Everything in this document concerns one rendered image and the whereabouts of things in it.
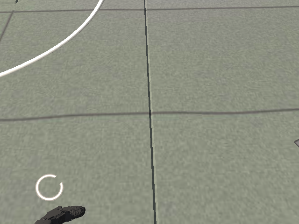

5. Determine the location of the robot left hand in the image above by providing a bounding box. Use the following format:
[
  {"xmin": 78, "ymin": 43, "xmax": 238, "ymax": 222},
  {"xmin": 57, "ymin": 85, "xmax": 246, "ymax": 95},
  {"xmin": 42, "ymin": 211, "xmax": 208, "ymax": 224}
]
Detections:
[{"xmin": 35, "ymin": 206, "xmax": 86, "ymax": 224}]

